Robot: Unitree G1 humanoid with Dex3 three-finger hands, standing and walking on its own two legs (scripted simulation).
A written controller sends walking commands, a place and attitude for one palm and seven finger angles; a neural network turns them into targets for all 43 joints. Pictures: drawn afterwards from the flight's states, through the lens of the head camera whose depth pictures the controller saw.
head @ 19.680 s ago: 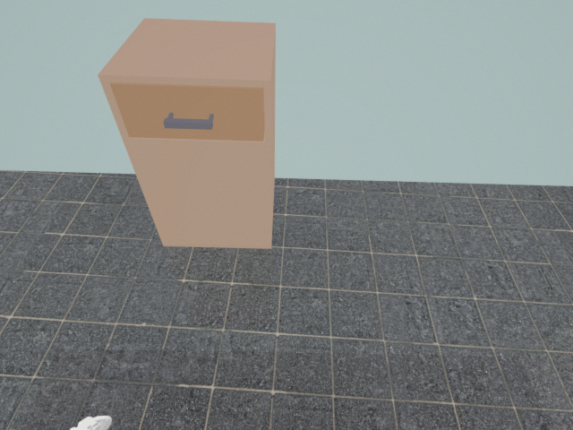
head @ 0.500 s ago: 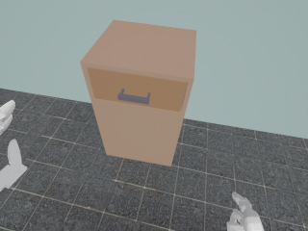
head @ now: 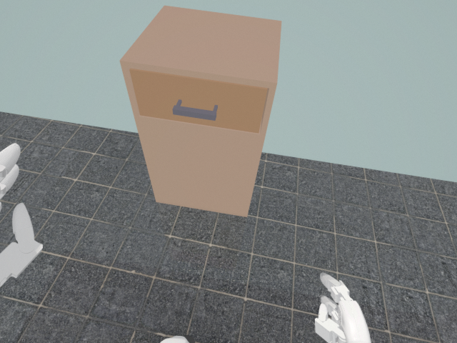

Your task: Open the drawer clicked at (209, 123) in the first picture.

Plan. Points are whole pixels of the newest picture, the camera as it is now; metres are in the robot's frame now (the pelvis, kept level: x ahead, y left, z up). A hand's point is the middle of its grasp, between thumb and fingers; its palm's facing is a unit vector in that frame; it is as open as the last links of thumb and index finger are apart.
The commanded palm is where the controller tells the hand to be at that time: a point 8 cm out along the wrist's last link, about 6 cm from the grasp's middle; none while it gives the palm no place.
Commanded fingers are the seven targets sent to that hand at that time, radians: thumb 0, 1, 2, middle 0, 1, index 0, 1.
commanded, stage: stop stepping back and stand still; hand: left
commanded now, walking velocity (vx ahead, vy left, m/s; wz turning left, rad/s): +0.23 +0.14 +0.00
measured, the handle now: (196, 109) +0.79 +0.17 -0.10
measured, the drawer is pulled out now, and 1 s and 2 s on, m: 0.00 0.00 0.00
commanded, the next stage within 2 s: let the arm hang, fingers relaxed in 0.76 s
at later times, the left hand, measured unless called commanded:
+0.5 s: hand (23, 269) +0.16 +0.25 +0.16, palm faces +0.35 -0.82 -0.45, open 7.4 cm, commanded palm +0.10 +0.29 +0.19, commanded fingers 0.00 0.90 0.90 -0.20 -0.30 -0.20 -0.30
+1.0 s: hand (64, 319) +0.15 +0.28 -0.03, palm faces +0.08 -0.89 -0.45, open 7.4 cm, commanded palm none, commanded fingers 0.00 0.90 0.90 -0.20 -0.30 -0.20 -0.30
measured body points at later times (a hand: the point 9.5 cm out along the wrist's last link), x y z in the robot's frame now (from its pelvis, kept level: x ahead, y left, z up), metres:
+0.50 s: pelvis -0.02 +0.01 +0.00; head -0.02 +0.02 +0.45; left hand +0.14 +0.29 +0.19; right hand +0.13 -0.23 -0.07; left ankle -0.01 +0.12 -0.73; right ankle -0.06 -0.10 -0.73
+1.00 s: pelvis -0.04 +0.03 +0.00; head -0.03 +0.01 +0.45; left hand +0.14 +0.32 +0.00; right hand +0.13 -0.23 -0.11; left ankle -0.01 +0.12 -0.73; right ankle -0.05 -0.10 -0.73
